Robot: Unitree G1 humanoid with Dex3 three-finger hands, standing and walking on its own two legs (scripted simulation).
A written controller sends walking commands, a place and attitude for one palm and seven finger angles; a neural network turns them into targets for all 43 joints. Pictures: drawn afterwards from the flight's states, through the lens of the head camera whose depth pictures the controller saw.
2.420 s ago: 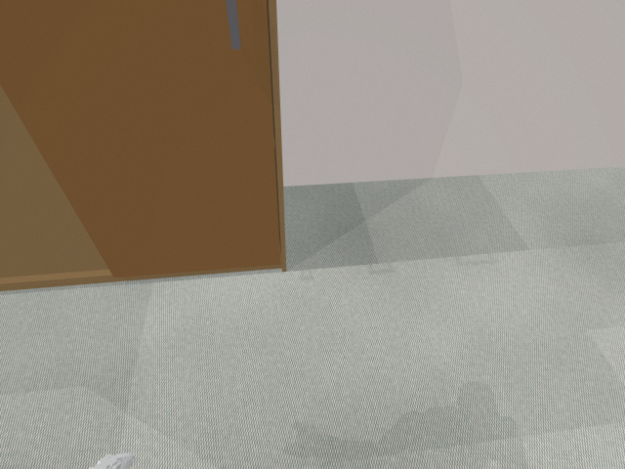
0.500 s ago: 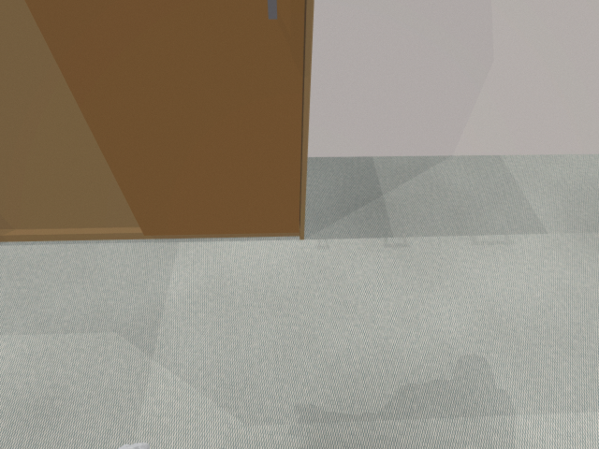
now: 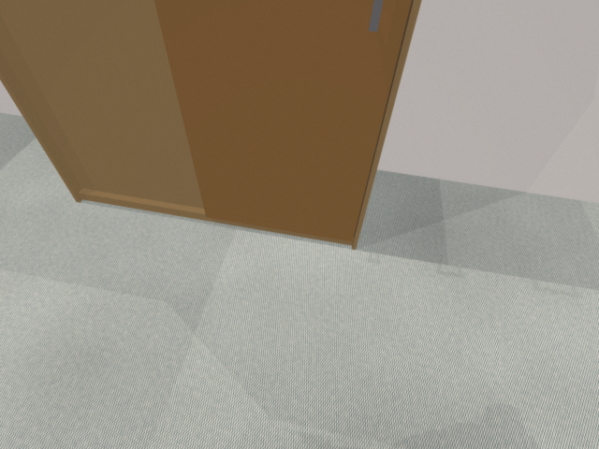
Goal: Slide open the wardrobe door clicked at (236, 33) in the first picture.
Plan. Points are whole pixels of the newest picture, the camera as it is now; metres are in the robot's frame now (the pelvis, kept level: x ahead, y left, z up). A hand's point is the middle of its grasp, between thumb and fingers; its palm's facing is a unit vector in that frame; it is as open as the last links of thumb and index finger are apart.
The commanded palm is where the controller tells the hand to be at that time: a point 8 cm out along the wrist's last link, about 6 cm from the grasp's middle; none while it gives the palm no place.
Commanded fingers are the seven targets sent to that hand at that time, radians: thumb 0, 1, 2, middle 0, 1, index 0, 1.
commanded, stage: walk to a spot facing it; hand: right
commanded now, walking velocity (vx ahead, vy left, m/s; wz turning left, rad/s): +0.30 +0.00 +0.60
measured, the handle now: out of the picture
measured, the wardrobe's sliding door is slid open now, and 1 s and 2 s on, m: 0.00 0.00 0.00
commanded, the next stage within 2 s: none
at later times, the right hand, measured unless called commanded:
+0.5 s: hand (468, 423) +0.21 -0.28 -0.18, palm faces -0.24 +0.96 -0.16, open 7.3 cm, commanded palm none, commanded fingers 0.00 -0.90 -0.90 0.20 0.30 0.20 0.30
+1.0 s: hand (386, 320) +0.38 -0.17 -0.18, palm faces -0.56 +0.79 -0.22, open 7.3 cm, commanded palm none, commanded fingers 0.00 -0.90 -0.90 0.20 0.30 0.20 0.30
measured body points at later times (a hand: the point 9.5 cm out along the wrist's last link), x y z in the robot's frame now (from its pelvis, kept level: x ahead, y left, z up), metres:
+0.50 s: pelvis +0.09 -0.09 +0.00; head +0.11 -0.14 +0.45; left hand -0.01 +0.12 -0.12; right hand +0.22 -0.33 -0.17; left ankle +0.07 +0.09 -0.62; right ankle +0.03 -0.15 -0.74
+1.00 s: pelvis +0.20 -0.06 -0.02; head +0.24 -0.04 +0.43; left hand +0.11 +0.17 -0.16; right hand +0.41 -0.21 -0.16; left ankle +0.14 +0.01 -0.74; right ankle +0.28 -0.19 -0.67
